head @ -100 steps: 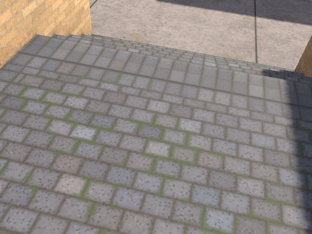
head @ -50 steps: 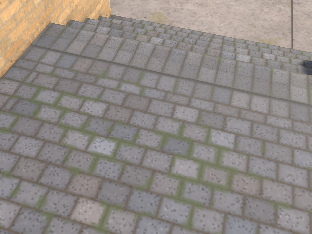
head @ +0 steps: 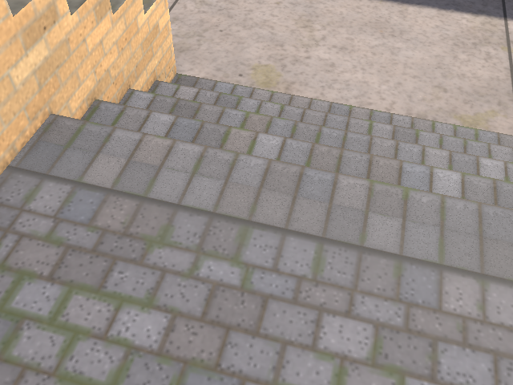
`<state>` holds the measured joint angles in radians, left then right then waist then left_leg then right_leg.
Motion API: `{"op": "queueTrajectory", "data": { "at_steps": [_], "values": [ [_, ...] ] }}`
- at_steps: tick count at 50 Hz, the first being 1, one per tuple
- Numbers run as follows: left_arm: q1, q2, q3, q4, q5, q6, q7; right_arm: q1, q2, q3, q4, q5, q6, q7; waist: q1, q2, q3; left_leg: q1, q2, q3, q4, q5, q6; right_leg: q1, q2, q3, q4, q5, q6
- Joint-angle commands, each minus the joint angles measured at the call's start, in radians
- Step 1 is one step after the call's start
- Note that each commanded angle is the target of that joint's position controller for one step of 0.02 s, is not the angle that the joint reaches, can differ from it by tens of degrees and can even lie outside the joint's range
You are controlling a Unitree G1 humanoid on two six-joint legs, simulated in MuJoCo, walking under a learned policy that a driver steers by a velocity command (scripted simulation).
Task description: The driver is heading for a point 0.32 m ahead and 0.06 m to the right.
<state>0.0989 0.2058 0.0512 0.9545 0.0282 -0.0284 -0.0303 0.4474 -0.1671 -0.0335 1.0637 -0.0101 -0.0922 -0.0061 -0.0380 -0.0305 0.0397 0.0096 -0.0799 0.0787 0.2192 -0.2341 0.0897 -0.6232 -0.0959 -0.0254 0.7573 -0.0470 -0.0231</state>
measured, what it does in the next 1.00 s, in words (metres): walks ahead: right foot, then left foot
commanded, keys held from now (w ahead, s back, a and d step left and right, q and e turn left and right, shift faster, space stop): w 0.04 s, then no key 0.96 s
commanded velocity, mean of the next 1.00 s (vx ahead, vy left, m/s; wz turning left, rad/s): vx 0.14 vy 0.00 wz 0.00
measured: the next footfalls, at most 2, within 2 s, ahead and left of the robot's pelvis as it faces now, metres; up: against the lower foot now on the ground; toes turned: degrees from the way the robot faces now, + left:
right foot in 0.16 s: +0.26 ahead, -0.11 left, +0.00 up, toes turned -4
left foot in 0.58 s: +0.24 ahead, +0.09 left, +0.00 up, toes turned +1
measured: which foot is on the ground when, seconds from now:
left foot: down 0.00-0.18, up 0.20-0.56, down 0.58-1.00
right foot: up 0.00-0.14, down 0.16-1.00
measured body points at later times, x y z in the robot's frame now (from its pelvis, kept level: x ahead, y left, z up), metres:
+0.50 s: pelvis +0.17 -0.04 -0.01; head +0.19 -0.05 +0.44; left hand +0.19 +0.19 -0.16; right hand +0.21 -0.27 -0.17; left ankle +0.21 +0.10 -0.72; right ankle +0.22 -0.10 -0.75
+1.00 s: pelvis +0.20 -0.01 +0.00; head +0.20 -0.01 +0.45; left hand +0.19 +0.20 -0.16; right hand +0.19 -0.22 -0.16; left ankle +0.20 +0.09 -0.75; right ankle +0.22 -0.10 -0.75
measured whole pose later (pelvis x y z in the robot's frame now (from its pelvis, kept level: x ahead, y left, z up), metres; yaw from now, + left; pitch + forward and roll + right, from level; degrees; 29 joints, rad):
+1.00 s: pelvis +0.20 -0.01 +0.00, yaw +0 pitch -2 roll +0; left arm 0.31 0.13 0.00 1.13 0.01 -0.01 0.04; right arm 0.31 -0.12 0.01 1.13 -0.01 -0.02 -0.04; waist 0.01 0.00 0.02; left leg -0.15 -0.01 0.03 0.39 -0.22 0.02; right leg -0.18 0.02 -0.07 0.38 -0.17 -0.04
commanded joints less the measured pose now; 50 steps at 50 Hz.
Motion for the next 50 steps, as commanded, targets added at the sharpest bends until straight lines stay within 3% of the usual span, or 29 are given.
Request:
{"op": "queueTrajectory", "data": {
  "at_steps": [1, 3, 5, 6, 7, 8, 9, 10, 11, 12, 13, 14, 15, 17, 19, 24, 27, 28, 29, 30, 31, 32, 34, 38, 50],
  "values": [
    [-0.134, 0.023, -0.007, -0.089, -0.006, -0.014, 0.0, 0.069, -0.128, -0.02, -0.019, -0.005, -0.011, -0.007, -0.016, 0.097, 0.065, 0.003, 0.272, -0.137, -0.068, 0.418, 0.109, -0.02, 0.032, -0.046, -0.1, 0.034, -0.008],
    [-0.156, 0.027, -0.009, -0.103, -0.005, -0.022, 0.002, 0.083, -0.123, -0.019, -0.006, -0.013, -0.007, -0.011, -0.016, 0.093, 0.082, 0.052, 0.286, -0.128, -0.028, 0.524, 0.108, -0.011, 0.045, -0.051, -0.15, 0.004, -0.028],
    [-0.1, 0.029, -0.008, -0.086, -0.004, -0.037, 0.011, 0.064, -0.125, -0.017, -0.001, -0.018, -0.007, -0.016, 0.009, 0.104, 0.059, 0.064, 0.279, -0.099, 0.07, 0.774, 0.083, 0.099, 0.085, -0.07, -0.199, -0.039, -0.056],
    [-0.019, 0.041, -0.003, -0.058, -0.003, -0.046, 0.019, 0.053, -0.133, -0.018, 0.001, -0.016, -0.01, -0.02, 0.04, 0.115, 0.02, 0.067, 0.269, -0.096, 0.152, 0.896, 0.064, 0.198, 0.118, -0.074, -0.223, -0.046, -0.071],
    [0.122, 0.057, 0.006, -0.007, 0.001, -0.059, 0.027, 0.032, -0.139, -0.018, -0.001, -0.008, -0.009, -0.021, 0.099, 0.102, -0.044, 0.057, 0.238, -0.079, 0.297, 0.925, 0.038, 0.348, 0.146, -0.084, -0.303, 0.03, -0.088],
    [0.249, 0.096, 0.018, 0.031, 0.017, -0.075, 0.036, 0.028, -0.132, -0.013, -0.007, 0.008, -0.013, -0.021, 0.147, 0.081, -0.12, -0.062, 0.199, -0.06, 0.471, 0.757, 0.013, 0.563, 0.077, -0.034, -0.326, 0.228, -0.111],
    [0.378, 0.196, 0.038, 0.049, 0.042, -0.082, 0.042, 0.078, -0.08, -0.001, -0.036, 0.031, -0.013, -0.023, 0.154, -0.074, -0.276, -0.29, 0.109, -0.003, 0.804, 0.205, -0.02, 0.855, -0.212, 0.221, -0.217, 0.737, -0.19],
    [0.37, 0.213, 0.044, 0.047, -0.004, -0.064, 0.032, 0.22, -0.057, -0.005, 0.0, 0.071, 0.0, -0.026, 0.109, -0.194, -0.459, -0.441, -0.021, -0.061, 1.091, -0.399, -0.039, 0.997, -0.386, 0.487, -0.253, 0.996, -0.358],
    [0.277, 0.169, 0.036, 0.016, -0.036, -0.05, 0.027, 0.151, -0.118, -0.023, 0.002, 0.033, 0.016, -0.029, 0.091, -0.035, -0.376, -0.458, 0.034, -0.149, 1.108, -0.326, -0.038, 0.846, -0.321, 0.399, -0.307, 0.854, -0.337],
    [0.168, 0.104, 0.015, 0.003, -0.033, -0.048, 0.03, 0.049, -0.088, -0.019, -0.025, 0.011, 0.019, -0.025, 0.07, -0.032, -0.21, -0.501, 0.065, -0.142, 1.07, -0.271, -0.043, 0.696, -0.273, 0.306, -0.365, 0.723, -0.303],
    [0.13, 0.052, -0.003, 0.005, -0.027, -0.048, 0.035, 0.007, -0.072, -0.019, -0.032, -0.005, 0.025, -0.021, 0.047, -0.009, -0.106, -0.49, 0.097, -0.136, 1.001, -0.228, -0.047, 0.569, -0.222, 0.232, -0.42, 0.652, -0.26],
    [0.121, 0.027, -0.013, 0.012, -0.027, -0.049, 0.044, -0.012, -0.071, -0.023, -0.039, -0.019, 0.039, -0.016, 0.026, -0.018, -0.065, -0.455, 0.117, -0.137, 0.932, -0.196, -0.053, 0.487, -0.181, 0.177, -0.454, 0.606, -0.228],
    [0.123, 0.016, -0.02, 0.02, -0.023, -0.051, 0.048, 0.019, -0.051, -0.02, -0.025, -0.028, 0.055, -0.012, 0.003, -0.021, -0.063, -0.383, 0.116, -0.126, 0.891, -0.168, -0.059, 0.421, -0.155, 0.134, -0.468, 0.608, -0.208],
    [0.128, 0.035, -0.022, 0.029, -0.012, -0.062, 0.047, 0.055, -0.017, -0.012, -0.005, -0.02, 0.078, -0.012, -0.026, -0.021, -0.093, -0.296, 0.1, -0.105, 0.819, -0.137, -0.072, 0.361, -0.128, 0.076, -0.473, 0.655, -0.206],
    [0.119, 0.056, -0.024, 0.032, -0.005, -0.066, 0.044, 0.026, -0.016, -0.007, -0.006, -0.016, 0.093, -0.019, -0.036, -0.04, -0.096, -0.276, 0.104, -0.093, 0.692, -0.117, -0.079, 0.338, -0.109, 0.045, -0.48, 0.581, -0.198],
    [0.173, 0.07, -0.023, 0.053, -0.004, -0.032, 0.048, -0.094, -0.046, 0.002, -0.015, -0.01, 0.116, -0.032, 0.018, -0.076, -0.073, -0.23, 0.114, -0.069, 0.475, -0.076, -0.079, 0.307, -0.104, 0.108, -0.539, -0.017, -0.178],
    [0.16, 0.061, -0.025, 0.055, -0.017, -0.008, 0.053, -0.094, -0.029, 0.013, 0.003, -0.013, 0.106, -0.034, 0.005, -0.028, -0.011, -0.14, 0.112, -0.058, 0.272, 0.005, -0.067, 0.241, -0.09, 0.147, -0.535, -0.296, -0.136],
    [0.183, 0.051, -0.027, 0.062, -0.016, -0.004, 0.055, -0.09, -0.039, 0.016, 0.005, -0.018, 0.097, -0.036, 0.01, 0.006, 0.009, -0.11, 0.149, -0.105, 0.19, 0.057, -0.061, 0.222, -0.075, 0.154, -0.527, -0.332, -0.099],
    [0.2, 0.039, -0.027, 0.062, -0.016, -0.002, 0.055, -0.073, -0.067, 0.016, 0.006, -0.026, 0.084, -0.04, 0.027, 0.048, 0.021, -0.103, 0.218, -0.18, 0.137, 0.098, -0.051, 0.224, -0.043, 0.138, -0.481, -0.31, -0.069],
    [0.268, -0.007, -0.033, 0.073, -0.03, 0.004, 0.051, -0.119, -0.1, 0.011, 0.012, -0.005, 0.079, -0.04, 0.088, 0.168, 0.049, -0.22, 0.239, -0.229, 0.118, 0.052, -0.022, 0.287, 0.038, 0.068, -0.477, -0.244, -0.046],
    [0.267, 0.001, -0.034, 0.093, -0.023, 0.008, 0.053, -0.135, -0.056, 0.021, 0.013, 0.003, 0.073, -0.034, 0.076, 0.157, 0.047, -0.316, 0.237, -0.233, 0.078, -0.022, -0.026, 0.418, 0.043, 0.054, -0.452, -0.174, -0.035],
    [0.26, 0.014, -0.029, 0.097, -0.021, 0.01, 0.055, -0.138, -0.04, 0.026, 0.014, 0.006, 0.066, -0.031, 0.073, 0.128, 0.043, -0.339, 0.215, -0.211, 0.068, -0.032, -0.043, 0.469, 0.031, 0.064, -0.439, -0.128, -0.035],
    [0.256, 0.03, -0.025, 0.105, -0.018, 0.01, 0.056, -0.13, -0.047, 0.024, 0.022, 0.008, 0.064, -0.036, 0.068, 0.104, 0.026, -0.298, 0.186, -0.18, 0.076, 0.01, -0.054, 0.478, 0.015, 0.076, -0.438, -0.11, -0.039],
    [0.246, 0.007, -0.032, 0.121, -0.021, 0.008, 0.06, -0.101, -0.036, 0.026, 0.038, 0.005, 0.067, -0.037, 0.053, 0.05, 0.025, -0.24, 0.186, -0.172, 0.089, 0.053, -0.044, 0.444, 0.01, 0.078, -0.455, -0.119, -0.032],
    [0.272, -0.009, -0.041, 0.167, -0.02, 0.015, 0.07, -0.072, -0.025, 0.034, 0.065, 0.004, 0.071, -0.039, 0.047, 0.037, 0.032, -0.228, 0.18, -0.163, 0.087, 0.072, -0.038, 0.451, 0.003, 0.079, -0.447, -0.099, -0.027]
  ]
}}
